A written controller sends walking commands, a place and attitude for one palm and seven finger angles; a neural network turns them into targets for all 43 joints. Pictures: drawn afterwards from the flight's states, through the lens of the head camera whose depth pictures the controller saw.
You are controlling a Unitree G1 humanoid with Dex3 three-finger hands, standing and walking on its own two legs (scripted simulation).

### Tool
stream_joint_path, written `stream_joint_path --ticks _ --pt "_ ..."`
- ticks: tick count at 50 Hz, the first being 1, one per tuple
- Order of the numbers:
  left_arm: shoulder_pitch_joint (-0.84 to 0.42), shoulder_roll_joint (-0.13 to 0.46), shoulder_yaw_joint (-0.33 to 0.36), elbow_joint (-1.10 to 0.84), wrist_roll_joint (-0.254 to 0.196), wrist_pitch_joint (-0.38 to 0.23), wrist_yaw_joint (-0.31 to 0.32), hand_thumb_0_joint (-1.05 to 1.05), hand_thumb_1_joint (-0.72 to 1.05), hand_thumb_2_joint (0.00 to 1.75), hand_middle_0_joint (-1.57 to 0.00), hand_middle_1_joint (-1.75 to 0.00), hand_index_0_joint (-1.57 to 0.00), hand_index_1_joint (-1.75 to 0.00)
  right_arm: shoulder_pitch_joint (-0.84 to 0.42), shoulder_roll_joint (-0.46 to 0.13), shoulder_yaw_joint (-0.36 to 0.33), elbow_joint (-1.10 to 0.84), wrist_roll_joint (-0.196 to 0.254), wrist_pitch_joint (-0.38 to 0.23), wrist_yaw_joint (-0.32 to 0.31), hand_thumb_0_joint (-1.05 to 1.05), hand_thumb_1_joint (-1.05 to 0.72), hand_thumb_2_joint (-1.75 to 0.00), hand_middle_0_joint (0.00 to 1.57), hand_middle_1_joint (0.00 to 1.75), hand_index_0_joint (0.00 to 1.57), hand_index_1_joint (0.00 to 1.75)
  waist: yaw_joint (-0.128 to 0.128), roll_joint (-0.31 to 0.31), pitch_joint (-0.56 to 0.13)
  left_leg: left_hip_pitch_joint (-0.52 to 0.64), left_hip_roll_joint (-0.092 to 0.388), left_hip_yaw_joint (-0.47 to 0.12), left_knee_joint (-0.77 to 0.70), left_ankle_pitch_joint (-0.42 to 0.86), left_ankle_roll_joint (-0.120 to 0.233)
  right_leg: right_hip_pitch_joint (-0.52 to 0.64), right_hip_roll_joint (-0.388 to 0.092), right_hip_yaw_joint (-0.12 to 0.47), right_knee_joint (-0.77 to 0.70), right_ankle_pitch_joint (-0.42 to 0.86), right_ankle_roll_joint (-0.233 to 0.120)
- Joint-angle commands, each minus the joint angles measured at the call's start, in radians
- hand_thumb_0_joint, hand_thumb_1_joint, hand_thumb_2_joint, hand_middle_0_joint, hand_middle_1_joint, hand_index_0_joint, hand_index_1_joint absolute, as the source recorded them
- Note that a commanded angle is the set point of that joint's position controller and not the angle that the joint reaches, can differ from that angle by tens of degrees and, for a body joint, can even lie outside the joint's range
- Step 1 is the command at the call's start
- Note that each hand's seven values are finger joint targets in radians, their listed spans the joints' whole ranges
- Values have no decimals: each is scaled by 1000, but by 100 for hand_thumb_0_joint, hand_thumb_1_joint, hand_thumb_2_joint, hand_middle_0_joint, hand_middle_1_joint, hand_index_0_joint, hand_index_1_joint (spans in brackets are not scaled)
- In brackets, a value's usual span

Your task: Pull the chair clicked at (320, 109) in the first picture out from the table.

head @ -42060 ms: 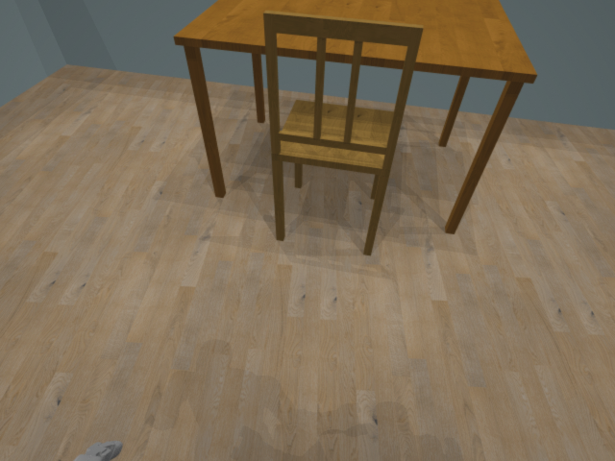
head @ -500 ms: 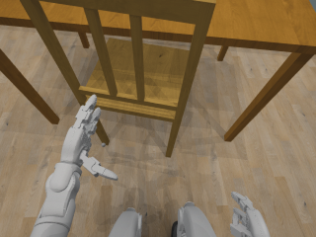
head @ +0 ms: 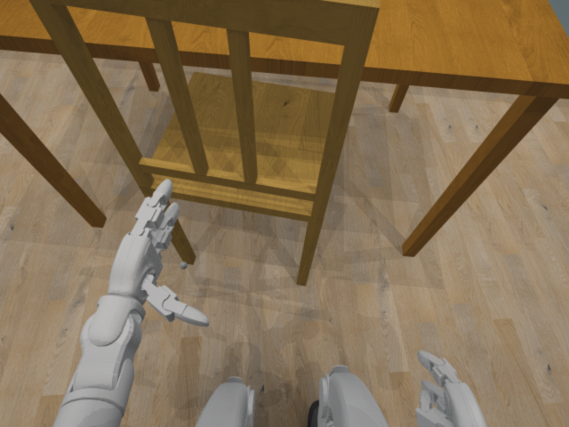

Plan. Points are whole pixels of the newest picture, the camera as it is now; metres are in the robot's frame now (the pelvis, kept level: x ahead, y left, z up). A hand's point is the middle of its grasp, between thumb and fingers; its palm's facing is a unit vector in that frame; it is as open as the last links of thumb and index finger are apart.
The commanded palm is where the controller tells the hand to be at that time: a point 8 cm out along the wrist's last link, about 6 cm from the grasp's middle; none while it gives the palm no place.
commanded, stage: aim the fingers beside a spindle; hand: left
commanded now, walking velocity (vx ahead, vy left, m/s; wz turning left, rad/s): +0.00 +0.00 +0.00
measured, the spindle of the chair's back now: (184, 111) +0.58 +0.18 +0.05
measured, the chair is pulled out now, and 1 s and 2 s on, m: -0.09 -0.09 -0.09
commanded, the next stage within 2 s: push the fingers through the gap in 1.76 s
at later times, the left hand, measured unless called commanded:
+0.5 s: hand (187, 256) +0.34 +0.14 +0.02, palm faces -0.11 -0.99 -0.06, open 16.9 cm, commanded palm +0.32 +0.20 +0.02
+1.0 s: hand (177, 255) +0.34 +0.15 +0.02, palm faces -0.11 -0.99 -0.05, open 16.9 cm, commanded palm +0.31 +0.20 +0.02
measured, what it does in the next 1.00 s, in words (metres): stands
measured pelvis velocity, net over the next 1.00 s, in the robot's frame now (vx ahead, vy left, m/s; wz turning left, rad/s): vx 0.00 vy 0.00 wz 0.00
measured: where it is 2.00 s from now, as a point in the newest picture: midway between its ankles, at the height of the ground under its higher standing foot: outside the picture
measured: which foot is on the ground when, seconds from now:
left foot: down 0.00-1.00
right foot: down 0.00-1.00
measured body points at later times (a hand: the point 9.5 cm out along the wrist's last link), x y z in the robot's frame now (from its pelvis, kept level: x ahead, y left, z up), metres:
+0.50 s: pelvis +0.00 +0.00 +0.00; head +0.12 +0.01 +0.43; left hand +0.34 +0.19 +0.03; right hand +0.15 -0.24 -0.10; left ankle -0.01 +0.10 -0.63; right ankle +0.05 -0.11 -0.63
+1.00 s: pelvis +0.00 +0.00 +0.00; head +0.11 +0.01 +0.43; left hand +0.34 +0.21 +0.02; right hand +0.16 -0.24 -0.10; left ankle -0.01 +0.10 -0.63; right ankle +0.05 -0.11 -0.63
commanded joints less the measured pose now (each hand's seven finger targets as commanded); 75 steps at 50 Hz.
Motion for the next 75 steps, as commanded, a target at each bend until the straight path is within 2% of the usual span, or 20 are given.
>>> stream_joint_path --ticks 1,7,12,16,20,22,28,30,32,36,39,42,47,51,57,62,67,70,72,75 --pt "-226 134 61 -282 -11 -97 6 0 -50 30 -6 -8 -6 -8 13 -133 -64 -131 4 -55 -16 0 -90 -90 20 30 20 30 -3 33 -383 148 -6 -10 -166 349 -8 348 10 59 -143 232 -6" --pt "-199 168 112 -252 -3 -109 38 0 -50 30 -6 -8 -6 -8 19 -132 -59 -115 -1 -60 -10 0 -90 -90 20 30 20 30 1 39 -383 152 -7 -15 -168 370 -12 347 16 51 -134 242 -8" --pt "-175 25 -28 -118 -2 -41 -14 0 -50 30 -6 -8 -6 -8 18 -138 -60 -122 10 -47 -4 0 -90 -90 20 30 20 30 -30 -2 -298 114 -4 -15 -177 297 -6 287 16 39 -153 179 -6" --pt "-216 85 12 -201 -7 -46 -14 0 -50 30 -6 -8 -6 -8 18 -141 -67 -138 11 -43 -12 0 -90 -90 20 30 20 30 -12 -9 -365 125 -3 -14 -170 321 -6 320 11 50 -142 208 -4" --pt "-257 162 93 -332 2 -110 53 0 -50 30 -6 -8 -6 -8 22 -127 -62 -134 -5 -50 -11 0 -90 -90 20 30 20 30 13 64 -429 200 -5 -21 -169 431 -20 340 12 47 -116 283 -9" --pt "-234 188 123 -331 7 -123 80 0 -50 30 -6 -8 -6 -8 28 -128 -61 -128 -9 -51 -8 0 -90 -90 20 30 20 30 12 44 -436 187 -7 -20 -162 446 -19 356 15 47 -110 303 -8" --pt "-164 47 -1 -119 15 -61 19 0 -50 30 -6 -8 -6 -8 19 -135 -57 -116 5 -36 2 0 -90 -90 20 30 20 30 -26 -17 -302 96 -4 -10 -172 310 -8 307 16 44 -143 205 -5" --pt "-140 38 -16 -111 0 -36 -17 0 -50 30 -6 -8 -6 -8 23 -141 -63 -125 13 -32 -2 0 -90 -90 20 30 20 30 -25 -44 -304 88 -3 -9 -177 289 -5 323 15 48 -158 193 -4" --pt "-143 26 -43 -173 -13 -32 -40 0 -50 30 -6 -8 -6 -8 18 -139 -65 -146 17 -36 -5 0 -90 -90 20 30 20 30 -19 -6 -340 123 -4 -9 -176 328 -3 333 13 49 -152 226 -8" --pt "-160 117 37 -373 -18 -87 11 0 -50 30 -6 -8 -6 -8 23 -126 -67 -151 4 -48 -8 0 -90 -90 20 30 20 30 14 59 -435 229 -2 -22 -181 469 -19 369 11 43 -131 317 -9" --pt "-196 181 124 -336 3 -123 80 0 -50 30 -6 -8 -6 -8 21 -124 -60 -122 -4 -49 -10 0 -90 -90 20 30 20 30 4 16 -364 165 -4 -23 -169 407 -19 338 15 42 -122 269 -7" --pt "-241 161 109 -245 27 -127 91 0 -50 30 -6 -8 -6 -8 14 -126 -56 -106 -7 -49 -7 0 -90 -90 20 30 20 30 -13 20 -312 100 -9 -14 -153 311 -9 295 18 51 -126 183 -5" --pt "-146 18 -41 -136 4 -48 -17 0 -50 30 -6 -8 -6 -8 16 -137 -62 -136 10 -42 2 0 -90 -90 20 30 20 30 -24 10 -340 133 -6 -9 -175 325 -8 322 15 46 -152 214 -10" --pt "-140 72 -12 -245 -21 -31 -42 0 -50 30 -6 -8 -6 -8 16 -139 -68 -154 15 -39 -7 0 -90 -90 20 30 20 30 -5 -4 -394 159 -3 -18 -183 369 -8 372 11 48 -152 257 -6" --pt "-252 199 138 -324 11 -122 93 0 -50 30 -6 -8 -6 -8 19 -126 -57 -118 -7 -50 -11 0 -90 -90 20 30 20 30 4 41 -352 145 -5 -25 -163 372 -18 306 18 42 -115 226 -8" --pt "-208 127 82 -170 23 -103 58 0 -50 30 -6 -8 -6 -8 18 -132 -57 -116 -4 -47 -1 0 -90 -90 20 30 20 30 -9 3 -344 100 -10 -11 -164 304 -9 325 18 54 -134 189 -8" --pt "-160 -9 -88 -156 -7 -25 -52 0 -50 30 -6 -8 -6 -8 19 -138 -64 -144 19 -41 -2 0 -90 -90 20 30 20 30 -32 8 -335 153 -1 -19 -184 334 -6 309 16 40 -155 214 -9" --pt "-234 83 -5 -235 -19 -36 -23 0 -50 30 -6 -8 -6 -8 20 -141 -67 -136 13 -42 -15 0 -90 -90 20 30 20 30 -23 -18 -364 140 -1 -23 -171 324 -5 319 14 46 -150 204 -2" --pt "-254 202 124 -289 -14 -78 31 0 -50 30 -6 -8 -6 -8 25 -141 -63 -128 2 -48 -21 0 -90 -90 20 30 20 30 8 7 -381 128 -5 -20 -163 348 -9 340 17 52 -130 223 -6" --pt "-279 211 162 -323 6 -131 91 0 -50 30 -6 -8 -6 -8 17 -119 -56 -121 -8 -54 -12 0 -90 -90 20 30 20 30 18 53 -402 150 -12 -13 -160 396 -17 357 12 58 -114 269 -8"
